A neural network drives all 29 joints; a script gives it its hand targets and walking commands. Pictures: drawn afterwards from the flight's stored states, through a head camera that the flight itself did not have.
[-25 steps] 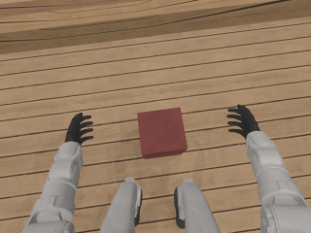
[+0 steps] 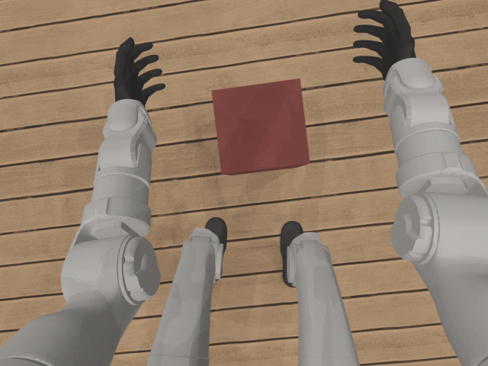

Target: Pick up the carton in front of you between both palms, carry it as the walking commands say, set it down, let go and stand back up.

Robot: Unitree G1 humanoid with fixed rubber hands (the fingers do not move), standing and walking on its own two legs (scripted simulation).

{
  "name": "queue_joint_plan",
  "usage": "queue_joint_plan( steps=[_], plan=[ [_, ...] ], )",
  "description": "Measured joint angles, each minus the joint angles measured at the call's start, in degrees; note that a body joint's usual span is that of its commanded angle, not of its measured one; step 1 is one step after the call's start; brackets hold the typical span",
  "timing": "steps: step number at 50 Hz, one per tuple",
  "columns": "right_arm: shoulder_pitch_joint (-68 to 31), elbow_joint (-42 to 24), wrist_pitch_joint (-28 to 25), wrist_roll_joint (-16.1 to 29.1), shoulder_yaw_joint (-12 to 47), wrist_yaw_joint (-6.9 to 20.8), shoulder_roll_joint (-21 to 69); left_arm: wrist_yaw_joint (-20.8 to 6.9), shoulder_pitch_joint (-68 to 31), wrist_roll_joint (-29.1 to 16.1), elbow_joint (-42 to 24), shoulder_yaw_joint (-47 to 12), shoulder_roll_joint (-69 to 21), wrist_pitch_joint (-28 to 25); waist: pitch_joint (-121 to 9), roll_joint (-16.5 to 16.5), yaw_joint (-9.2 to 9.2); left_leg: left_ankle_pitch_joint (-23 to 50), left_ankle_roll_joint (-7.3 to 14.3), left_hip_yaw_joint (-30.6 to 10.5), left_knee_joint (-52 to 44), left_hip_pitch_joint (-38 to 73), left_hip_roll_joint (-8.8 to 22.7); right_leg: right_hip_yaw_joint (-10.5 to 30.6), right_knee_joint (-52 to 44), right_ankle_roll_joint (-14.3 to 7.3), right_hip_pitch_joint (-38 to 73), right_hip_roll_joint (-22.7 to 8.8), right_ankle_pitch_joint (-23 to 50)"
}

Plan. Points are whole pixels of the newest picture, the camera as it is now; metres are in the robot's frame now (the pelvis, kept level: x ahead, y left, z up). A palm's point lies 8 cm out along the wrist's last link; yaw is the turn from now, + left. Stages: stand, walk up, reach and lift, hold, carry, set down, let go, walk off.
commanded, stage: reach and lift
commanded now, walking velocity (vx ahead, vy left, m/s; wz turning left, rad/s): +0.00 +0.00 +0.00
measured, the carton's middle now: (260, 134) +0.48 +0.00 -0.51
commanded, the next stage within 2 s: none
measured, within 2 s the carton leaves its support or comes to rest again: leaves its support in 1.58 s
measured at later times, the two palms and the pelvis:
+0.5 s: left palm (173, 132) +0.46 +0.20 -0.35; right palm (345, 115) +0.50 -0.19 -0.35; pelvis -0.03 +0.01 -0.19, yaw +2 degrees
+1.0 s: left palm (188, 129) +0.48 +0.19 -0.43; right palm (330, 120) +0.51 -0.17 -0.44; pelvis -0.03 +0.01 -0.26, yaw +2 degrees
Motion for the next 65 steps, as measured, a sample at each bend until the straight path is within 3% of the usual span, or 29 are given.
queue_joint_plan(
  steps=[8,20,29,36,45,57,65],
  plan=[
    [4.8,-0.9,-3.6,1.1,0.6,-2.4,1.9,-0.7,2.5,-1.0,3.0,-0.4,0.5,-4.6,-5.1,0.0,-0.83,-5.5,-0.1,-0.1,12.0,-13.4,-0.8,0.3,12.0,0.3,-13.3,0.0,-5.6],
    [3.2,-6.0,-3.9,11.7,9.0,-4.8,-3.7,2.7,-0.2,-11.0,-0.9,-10.2,4.9,-4.2,2.3,0.9,-1.59,-10.6,-0.6,-0.6,35.7,-31.1,-2.8,0.8,35.5,1.6,-30.6,0.5,-10.9],
    [-7.8,3.1,-2.9,14.7,11.4,-4.6,-6.8,3.8,-10.6,-13.0,6.3,-11.7,6.8,-2.5,11.7,1.1,-1.41,-9.8,-1.1,-0.2,46.4,-36.3,-3.2,1.0,46.3,2.0,-35.8,0.8,-10.0],
    [-14.1,9.3,-4.8,16.2,13.8,-5.1,-7.9,3.5,-17.7,-14.0,14.0,-13.0,8.3,-4.4,18.7,1.9,-1.29,-9.6,-1.3,-0.1,51.8,-38.6,-3.3,0.9,51.7,1.9,-38.2,0.6,-9.8],
    [-12.9,7.6,-6.8,17.6,16.3,-6.8,-7.4,3.2,-19.3,-19.9,16.4,-17.8,10.9,-6.3,22.0,3.4,-2.00,-11.9,-1.4,0.2,56.2,-38.1,-3.6,0.5,56.6,1.2,-37.5,-0.8,-12.8],
    [-11.3,8.2,-6.9,17.5,17.0,-7.0,-5.3,3.6,-17.8,-17.6,18.4,-16.0,8.7,-7.7,18.1,2.8,-2.11,-12.4,-1.5,0.0,56.1,-38.9,-3.2,0.3,56.3,1.1,-38.5,-0.4,-12.9],
    [-14.2,9.5,-7.5,17.6,18.3,-7.9,-2.8,3.8,-20.9,-18.8,18.8,-19.0,7.6,-7.9,19.5,3.0,-2.42,-11.0,-1.6,-0.2,54.7,-38.8,-3.8,0.3,55.0,1.0,-38.2,-0.8,-11.9]
  ],
)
